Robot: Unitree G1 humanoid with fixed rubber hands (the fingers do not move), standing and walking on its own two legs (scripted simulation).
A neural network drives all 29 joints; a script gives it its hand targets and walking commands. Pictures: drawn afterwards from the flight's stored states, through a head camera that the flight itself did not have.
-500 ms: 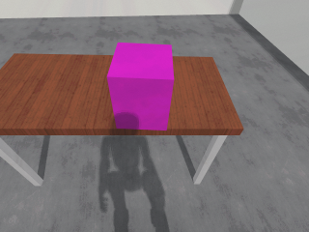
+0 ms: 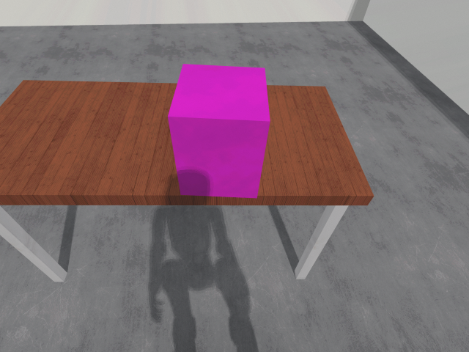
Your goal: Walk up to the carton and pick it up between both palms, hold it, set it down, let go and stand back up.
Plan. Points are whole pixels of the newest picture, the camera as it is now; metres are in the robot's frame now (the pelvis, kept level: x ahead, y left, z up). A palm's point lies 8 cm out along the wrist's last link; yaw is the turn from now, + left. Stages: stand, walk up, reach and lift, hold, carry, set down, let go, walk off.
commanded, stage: stand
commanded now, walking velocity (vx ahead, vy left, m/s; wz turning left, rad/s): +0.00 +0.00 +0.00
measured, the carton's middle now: (221, 133) +0.61 +0.01 +0.01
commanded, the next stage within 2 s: none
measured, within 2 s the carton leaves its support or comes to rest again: neither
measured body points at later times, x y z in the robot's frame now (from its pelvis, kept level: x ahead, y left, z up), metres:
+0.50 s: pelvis +0.00 +0.01 +0.00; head +0.02 +0.02 +0.45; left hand -0.03 +0.21 -0.17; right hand -0.02 -0.19 -0.16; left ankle -0.03 +0.09 -0.74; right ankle -0.03 -0.14 -0.74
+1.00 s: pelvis +0.01 +0.02 +0.00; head +0.02 +0.03 +0.45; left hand -0.03 +0.22 -0.17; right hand -0.02 -0.18 -0.16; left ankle -0.03 +0.09 -0.74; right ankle -0.03 -0.14 -0.74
